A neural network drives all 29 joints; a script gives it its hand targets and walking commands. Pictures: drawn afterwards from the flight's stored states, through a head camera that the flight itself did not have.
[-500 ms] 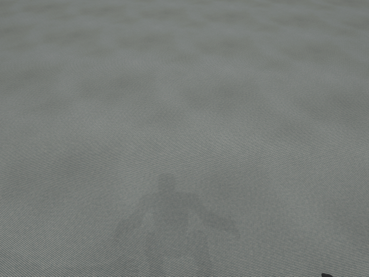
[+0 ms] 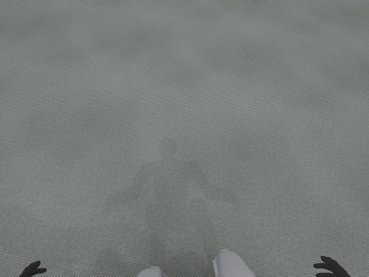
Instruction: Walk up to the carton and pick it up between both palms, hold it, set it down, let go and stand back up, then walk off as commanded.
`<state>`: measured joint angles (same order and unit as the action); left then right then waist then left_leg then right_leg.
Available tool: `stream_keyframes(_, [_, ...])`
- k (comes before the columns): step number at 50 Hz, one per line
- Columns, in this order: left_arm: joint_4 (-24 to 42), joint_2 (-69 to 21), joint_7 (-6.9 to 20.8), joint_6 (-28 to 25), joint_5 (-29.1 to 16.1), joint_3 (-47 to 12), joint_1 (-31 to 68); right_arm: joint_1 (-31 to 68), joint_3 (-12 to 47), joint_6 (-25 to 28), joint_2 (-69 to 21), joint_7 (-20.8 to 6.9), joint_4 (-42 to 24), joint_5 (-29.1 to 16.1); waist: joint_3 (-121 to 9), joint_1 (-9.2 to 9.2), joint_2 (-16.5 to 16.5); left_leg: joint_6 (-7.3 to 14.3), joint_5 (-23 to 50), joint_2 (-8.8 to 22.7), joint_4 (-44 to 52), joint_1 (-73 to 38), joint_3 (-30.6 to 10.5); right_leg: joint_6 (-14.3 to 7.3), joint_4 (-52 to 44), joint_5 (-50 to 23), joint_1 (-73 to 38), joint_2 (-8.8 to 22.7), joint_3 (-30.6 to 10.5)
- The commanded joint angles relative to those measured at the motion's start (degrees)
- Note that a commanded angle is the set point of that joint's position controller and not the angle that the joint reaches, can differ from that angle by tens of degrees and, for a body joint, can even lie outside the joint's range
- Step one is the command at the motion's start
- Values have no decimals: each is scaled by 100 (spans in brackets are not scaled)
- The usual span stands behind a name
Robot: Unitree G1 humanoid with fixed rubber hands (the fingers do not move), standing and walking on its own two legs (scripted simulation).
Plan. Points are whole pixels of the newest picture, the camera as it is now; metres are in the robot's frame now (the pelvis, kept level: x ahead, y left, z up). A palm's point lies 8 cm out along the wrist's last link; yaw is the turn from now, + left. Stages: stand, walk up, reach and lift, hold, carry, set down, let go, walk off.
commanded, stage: walk up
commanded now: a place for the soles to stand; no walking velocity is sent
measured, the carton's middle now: out of the picture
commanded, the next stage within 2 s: none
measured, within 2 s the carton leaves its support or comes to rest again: neither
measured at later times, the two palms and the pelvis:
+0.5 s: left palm out of the picture -0.05 +0.44 -0.03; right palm out of the picture +0.01 -0.21 -0.10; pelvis -0.12 +0.09 +0.02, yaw +3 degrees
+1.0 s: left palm out of the picture -0.24 +0.54 -0.08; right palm out of the picture -0.06 -0.06 -0.07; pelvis -0.26 +0.21 +0.01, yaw +10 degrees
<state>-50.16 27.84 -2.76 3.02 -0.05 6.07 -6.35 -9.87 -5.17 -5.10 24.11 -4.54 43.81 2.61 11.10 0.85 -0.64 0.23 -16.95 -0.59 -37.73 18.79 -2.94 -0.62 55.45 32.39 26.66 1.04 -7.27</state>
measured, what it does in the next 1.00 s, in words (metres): walks backwards: right foot, then left foot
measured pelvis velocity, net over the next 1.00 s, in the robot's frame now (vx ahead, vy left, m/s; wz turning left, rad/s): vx -0.26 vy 0.21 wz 0.18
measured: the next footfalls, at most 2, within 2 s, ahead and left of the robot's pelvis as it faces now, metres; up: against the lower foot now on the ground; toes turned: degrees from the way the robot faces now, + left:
right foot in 0.26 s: -0.04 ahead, -0.02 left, +0.00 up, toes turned +0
left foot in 0.70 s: -0.16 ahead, +0.29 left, +0.00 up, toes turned +3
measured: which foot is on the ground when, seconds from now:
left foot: down 0.00-0.28, up 0.30-0.68, down 0.70-1.00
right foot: up 0.00-0.24, down 0.26-0.68, up 0.70-1.00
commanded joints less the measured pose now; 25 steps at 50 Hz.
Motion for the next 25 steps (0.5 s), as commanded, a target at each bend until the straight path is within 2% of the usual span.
stream_keyframes(1, [-2, 734, -85, -57, -188, 154, -872, 641, -339, 70, 1144, 265, -750, -47, -1239, -261, 808, 946, 2892, 913, 1534, -791, -1103, -3, 1714, -437, 108, -622, -178])
stream_keyframes(2, [24, 790, -90, -73, -99, 139, -858, 615, -264, 63, 1040, 292, -837, -67, -1205, -266, 753, 1011, 3002, 904, 1427, -718, -1004, 40, 1404, -548, -52, -516, 165])
stream_keyframes(3, [58, 751, -80, -68, -60, 156, -948, 375, -234, 52, 904, 262, -804, -39, -1260, -171, 735, 999, 2258, 820, 1666, -718, -1056, 71, 1086, -578, -225, -531, 413])
stream_keyframes(4, [141, 627, -62, -67, -40, 131, -936, 359, -219, 39, 895, 232, -882, -25, -1216, -165, 940, 1120, 2035, 917, 1709, -873, -1196, 97, 579, -381, -197, -477, 562])
stream_keyframes(5, [208, 596, -44, -84, -9, 104, -761, 211, -210, 17, 880, 194, -891, -27, -1158, -31, 1217, 1224, 2137, 948, 1753, -813, -1275, 102, 296, -205, -366, -455, 683])
stream_keyframes(6, [301, 578, -21, -83, -16, 102, -688, 63, -195, 2, 833, 167, -923, 3, -1209, 79, 1242, 1242, 2274, 931, 1775, -1021, -1356, 74, -340, -85, -496, -404, 743])
stream_keyframes(7, [328, 552, -10, -91, -25, 97, -692, 1, -199, -13, 834, 157, -944, 7, -1141, 70, 1322, 1251, 2469, 959, 1787, -1078, -1476, 21, -723, -141, -545, -355, 809])
stream_keyframes(8, [350, 508, -6, -94, -6, 100, -793, -56, -186, -38, 797, 164, -962, -2, -1180, 86, 1272, 1315, 2762, 1116, 1774, -1193, -1662, -36, -1419, -218, -717, -265, 763])
stream_keyframes(9, [311, 497, 2, -110, 5, 110, -931, -110, -192, -40, 819, 156, -992, 11, -1325, 83, 1107, 1286, 2682, 1074, 1780, -1234, -1724, -70, -1725, -389, -939, -329, 830])
stream_keyframes(10, [208, 405, 4, -90, 29, 134, -1321, -104, -180, -58, 771, 149, -1011, -8, -1643, -60, 910, 1139, 2082, 1021, 1840, -1325, -1711, -189, -2641, -629, -1407, -312, 876])
stream_keyframes(11, [145, 342, -14, -116, 79, 127, -1521, 27, -158, -58, 734, 134, -1042, -66, -1656, -237, 811, 915, 1850, 840, 1677, -1028, -1475, -269, -3442, -1487, -1888, -284, 947])
stream_keyframes(12, [156, 412, -63, -130, 166, 171, -1536, 56, -122, -37, 602, 139, -1044, -108, -1509, -307, 512, 530, 1090, 427, 1406, -480, -1323, -408, -3981, -2004, -2301, -32, 643])
stream_keyframes(13, [269, 908, -80, -138, 256, 265, -1554, -122, -127, -33, 488, 138, -1020, -179, -1347, -323, -994, 56, -829, -460, -148, 661, -933, -1009, -4374, -1191, -2510, 1410, -1351])
stream_keyframes(14, [554, 1139, -94, -202, 287, 322, -602, -136, -275, -48, 817, 165, -853, -5, -515, -56, -931, -238, -1391, -880, -2062, 1451, -602, -1516, -4312, -1943, -1524, 2268, -1920])
stream_keyframes(15, [781, 1277, -110, -232, 202, 431, -107, -280, -364, -112, 1073, 233, -882, 45, -499, 162, -776, -115, -1161, -638, -3267, 1041, -1197, -1745, -4255, -2447, -483, 2602, -1775])
stream_keyframes(16, [846, 775, -109, -271, 177, 325, 131, -470, -331, -87, 1083, 199, -720, 41, -336, 265, -151, -101, -781, -786, -3473, 745, -1231, -1404, -4097, -2641, -173, 1913, -972])
stream_keyframes(17, [811, 498, -115, -309, 141, 243, -19, -461, -311, -28, 971, 158, -725, -9, -345, 252, 78, -132, -503, -918, -3528, 878, -1123, -1118, -3854, -3356, -369, 1404, -482])
stream_keyframes(18, [723, 560, -113, -309, 169, 282, -197, -392, -299, 3, 943, 112, -741, -42, -503, 186, -142, -203, -363, -872, -3659, 883, -1024, -1034, -3629, -3674, -607, 1222, -143])
stream_keyframes(19, [741, 573, -104, -325, 153, 299, -322, -337, -238, 33, 876, 73, -828, -47, -654, 62, -158, -239, -416, -894, -3684, 1121, -974, -1011, -3459, -3932, -1066, 1236, -99])
stream_keyframes(20, [758, 580, -84, -320, 145, 308, -402, -388, -223, 45, 875, 55, -798, -50, -874, -5, -359, -343, -493, -936, -3735, 1323, -840, -1125, -3381, -4033, -1445, 1287, -49])
stream_keyframes(21, [782, 731, -75, -289, 162, 367, -510, -321, -218, 57, 848, 45, -903, -58, -931, -103, -420, -381, -538, -871, -3770, 1468, -774, -1165, -3271, -4169, -1745, 1390, -66])
stream_keyframes(23, [759, 749, -55, -250, 144, 352, -792, -129, -182, 6, 806, 18, -974, -70, -1071, -314, -667, -415, -690, -770, -3138, 1726, -689, -1116, -3131, -3867, -2380, 1323, 13])
stream_keyframes(24, [789, 817, -47, -223, 146, 400, -893, -209, -161, -2, 782, 12, -982, -83, -1220, -391, -959, -435, -750, -720, -2730, 1609, -581, -1035, -3107, -3524, -2544, 1240, 63])
stream_keyframes(25, [785, 860, -45, -203, 158, 380, -914, -133, -162, -27, 745, -7, -1009, -57, -1250, -427, -1113, -415, -836, -625, -2432, 1549, -455, -1081, -3062, -3469, -2538, 1326, -28])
